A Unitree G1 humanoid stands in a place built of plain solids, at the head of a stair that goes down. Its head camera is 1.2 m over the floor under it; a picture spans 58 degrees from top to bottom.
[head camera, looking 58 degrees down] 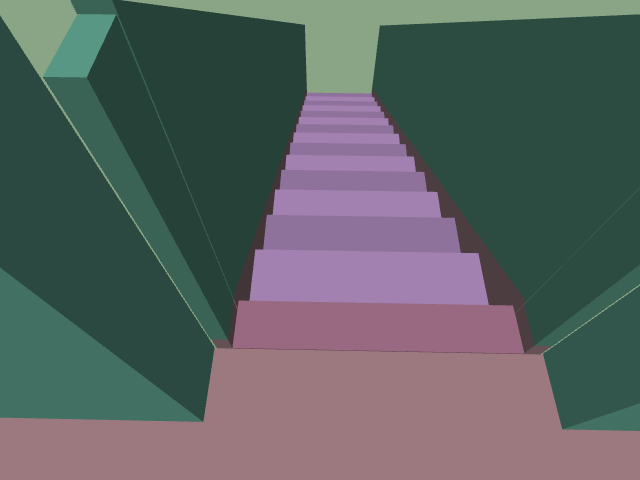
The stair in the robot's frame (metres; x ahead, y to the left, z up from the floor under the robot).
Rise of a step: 0.18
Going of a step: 0.28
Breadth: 0.82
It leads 1 degrees to the right of straight ahead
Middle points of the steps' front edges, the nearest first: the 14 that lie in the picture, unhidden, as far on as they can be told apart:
0.53 -0.17 0.00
0.81 -0.17 -0.17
1.09 -0.18 -0.35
1.38 -0.18 -0.53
1.66 -0.19 -0.70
1.94 -0.19 -0.88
2.22 -0.20 -1.05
2.50 -0.21 -1.23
2.79 -0.21 -1.40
3.07 -0.22 -1.58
3.35 -0.22 -1.75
3.63 -0.23 -1.93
3.91 -0.23 -2.11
4.20 -0.24 -2.28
